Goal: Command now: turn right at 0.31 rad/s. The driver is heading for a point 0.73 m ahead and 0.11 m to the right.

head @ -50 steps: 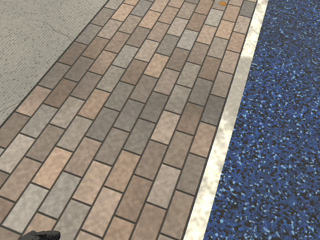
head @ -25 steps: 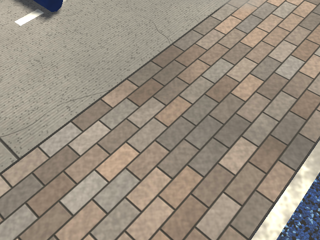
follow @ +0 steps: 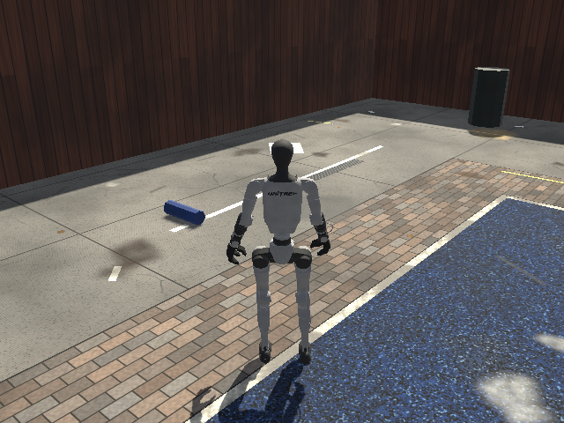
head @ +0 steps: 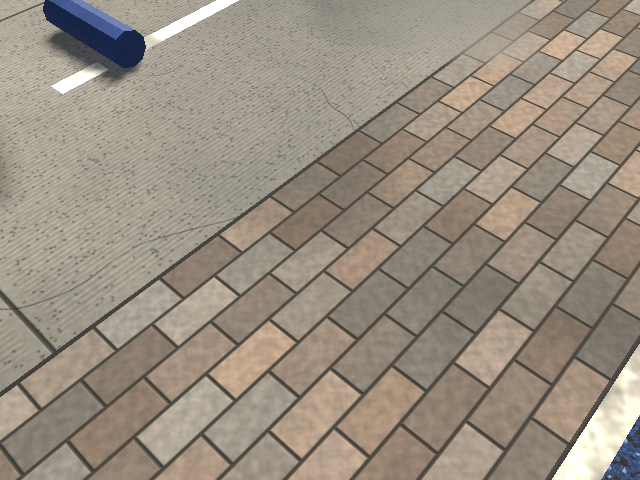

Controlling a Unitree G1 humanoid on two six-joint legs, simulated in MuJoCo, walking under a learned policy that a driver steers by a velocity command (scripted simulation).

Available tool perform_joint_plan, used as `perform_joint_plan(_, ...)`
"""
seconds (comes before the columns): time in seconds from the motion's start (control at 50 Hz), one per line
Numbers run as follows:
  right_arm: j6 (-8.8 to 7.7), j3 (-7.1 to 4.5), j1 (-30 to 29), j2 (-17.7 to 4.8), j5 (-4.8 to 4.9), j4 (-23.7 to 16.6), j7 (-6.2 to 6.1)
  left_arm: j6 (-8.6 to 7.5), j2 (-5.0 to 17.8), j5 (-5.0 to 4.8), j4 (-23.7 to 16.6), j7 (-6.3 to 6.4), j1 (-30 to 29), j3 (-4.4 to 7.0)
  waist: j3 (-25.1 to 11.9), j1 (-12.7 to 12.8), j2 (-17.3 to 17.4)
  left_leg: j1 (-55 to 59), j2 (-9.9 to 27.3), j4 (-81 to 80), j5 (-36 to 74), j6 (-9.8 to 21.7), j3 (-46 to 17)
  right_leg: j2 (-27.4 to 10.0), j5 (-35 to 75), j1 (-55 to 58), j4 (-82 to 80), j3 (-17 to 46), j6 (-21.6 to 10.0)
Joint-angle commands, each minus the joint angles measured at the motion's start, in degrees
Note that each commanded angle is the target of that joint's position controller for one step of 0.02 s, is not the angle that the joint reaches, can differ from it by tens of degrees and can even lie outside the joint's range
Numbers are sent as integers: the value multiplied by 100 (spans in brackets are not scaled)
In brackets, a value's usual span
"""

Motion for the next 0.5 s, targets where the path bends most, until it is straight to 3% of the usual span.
perform_joint_plan(0.02, -14, -355, 17, -809, -10, -404, -139, -89, 1005, -7, -447, 38, -163, 279, -370, -195, -863, 263, 108, 384, 609, -7, -11, -759, 1832, -321, -739, 1302, -868)
perform_joint_plan(0.06, 23, -333, -49, -529, 23, -551, -88, -126, 988, -24, -408, 59, 115, 300, -373, -149, -1204, -294, -175, 683, -987, 10, -31, -957, -321, -169, -1126, 2045, -1251)
perform_joint_plan(0.08, -34, -336, -32, -490, 71, -588, -16, -164, 964, -45, -439, 55, 164, 295, -244, -152, -1259, -478, -194, 712, -1371, 113, -180, -1033, -1542, -234, -1351, 2368, -1336)
perform_joint_plan(0.12, -233, -395, 282, -571, 159, -521, 105, -215, 938, -99, -600, 67, -183, 276, 65, -448, -1118, 41, 10, 132, -1240, 337, -511, -899, -2664, -964, -1428, 2455, -1171)
perform_joint_plan(0.14, -331, -470, 677, -777, 135, -403, 118, -212, 799, -130, -782, 76, -586, 234, 104, -711, -726, 876, 364, -567, -1335, 467, -932, -529, -2462, -1753, -988, 1957, -861)
perform_joint_plan(0.16, -405, -579, 1304, -1118, 75, -213, 103, -222, 468, -143, -1014, 92, -971, 150, 87, -949, 123, 1791, 1169, -1370, -1971, 674, -1955, 102, -1900, -2771, 421, 965, -398)
perform_joint_plan(0.18, -474, -655, 1599, -1426, -7, -91, 158, -256, 405, -162, -1221, 89, -1119, 130, 166, -929, 1003, 2044, 2385, -2236, -2494, 1187, -3866, 365, -1589, -3516, 1995, 627, -289)
perform_joint_plan(0.2, -538, -533, 1360, -1135, -62, -174, 142, -275, 718, -136, -1146, 93, -864, 242, 279, -646, 491, 1791, 2527, -2219, -2347, 1334, -3932, 75, -1312, -3644, 2850, 1014, -344)
perform_joint_plan(0.22, -572, -481, 1082, -988, 29, -248, 115, -282, 751, -168, -1069, 48, -536, 277, 343, -381, 557, 1688, 2399, -2234, -2187, 1241, -3501, -52, -869, -3685, 3114, 1005, -356)
perform_joint_plan(0.24, -588, -448, 907, -904, 109, -284, 97, -296, 719, -156, -976, 5, -363, 281, 358, -302, 562, 1683, 2148, -2309, -1781, 1062, -2905, -176, -457, -3666, 3210, 937, -311)
perform_joint_plan(0.28, -604, -433, 889, -899, 51, -245, 59, -344, 599, -145, -938, -83, -403, 273, 334, -331, 540, 1567, 1768, -2432, -570, 766, -1819, -335, 290, -3465, 3246, 766, -205)
perform_joint_plan(0.32, -637, -435, 1099, -878, 5, -178, 48, -343, 452, -145, -985, -161, -495, 236, 213, -436, 401, 1611, 1586, -2419, 409, 696, -1015, -350, 755, -3350, 3103, 568, -88)
perform_joint_plan(0.44, -557, -479, 1528, -1096, 63, 73, 61, -361, 54, -122, -1427, -327, -1344, 55, 403, -761, 470, 1474, 1566, -2456, 1130, 713, 82, -318, 1388, -2777, 1369, 8, -9)
perform_joint_plan(0.5, -507, -500, 1708, -1216, 176, 245, 127, -391, 88, -139, -1550, -410, -1601, 35, 588, -762, 476, 1594, 1748, -2427, 1285, 748, 248, -173, 1032, -2430, 742, -266, -237)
